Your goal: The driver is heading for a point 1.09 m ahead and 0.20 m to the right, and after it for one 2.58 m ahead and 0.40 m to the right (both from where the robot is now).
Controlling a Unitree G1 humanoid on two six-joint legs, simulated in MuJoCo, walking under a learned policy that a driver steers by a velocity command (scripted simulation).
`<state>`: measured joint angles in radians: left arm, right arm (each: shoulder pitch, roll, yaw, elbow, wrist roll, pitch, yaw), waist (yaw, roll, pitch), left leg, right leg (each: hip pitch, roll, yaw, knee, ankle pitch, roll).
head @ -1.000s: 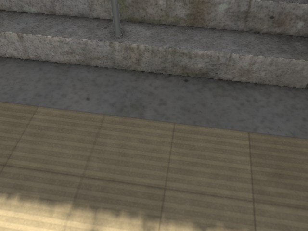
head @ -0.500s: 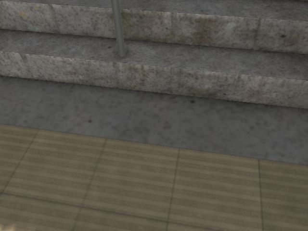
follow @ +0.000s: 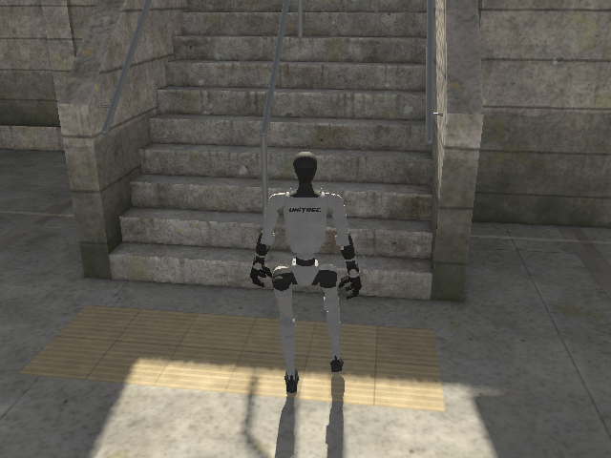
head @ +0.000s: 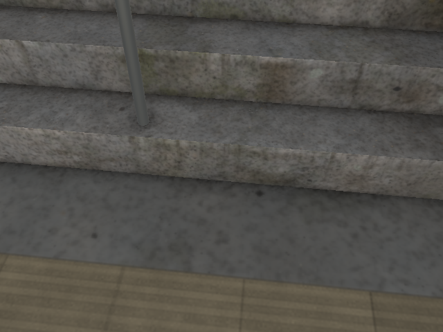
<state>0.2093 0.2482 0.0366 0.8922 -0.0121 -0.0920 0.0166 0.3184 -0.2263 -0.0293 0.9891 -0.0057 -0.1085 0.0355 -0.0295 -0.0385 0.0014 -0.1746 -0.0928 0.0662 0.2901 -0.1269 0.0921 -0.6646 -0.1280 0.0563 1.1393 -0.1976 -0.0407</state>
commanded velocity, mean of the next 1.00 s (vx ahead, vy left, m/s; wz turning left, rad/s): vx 0.50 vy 0.00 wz -0.03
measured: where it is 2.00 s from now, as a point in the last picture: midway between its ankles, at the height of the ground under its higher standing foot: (256, 165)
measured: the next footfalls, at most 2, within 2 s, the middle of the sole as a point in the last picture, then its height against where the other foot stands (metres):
right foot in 0.30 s outside the picture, level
left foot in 0.86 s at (199, 291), level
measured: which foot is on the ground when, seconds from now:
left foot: down 0.00-0.32, up 0.34-0.84, down 0.86-1.00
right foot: up 0.00-0.28, down 0.30-0.88, up 0.90-1.00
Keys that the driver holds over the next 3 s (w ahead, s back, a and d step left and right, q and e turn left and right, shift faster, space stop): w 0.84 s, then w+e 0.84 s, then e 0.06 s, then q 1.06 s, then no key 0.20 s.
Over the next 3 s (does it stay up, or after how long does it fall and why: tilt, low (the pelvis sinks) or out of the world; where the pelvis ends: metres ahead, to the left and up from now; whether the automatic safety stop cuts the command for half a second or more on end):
stays up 1.12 -0.18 0.19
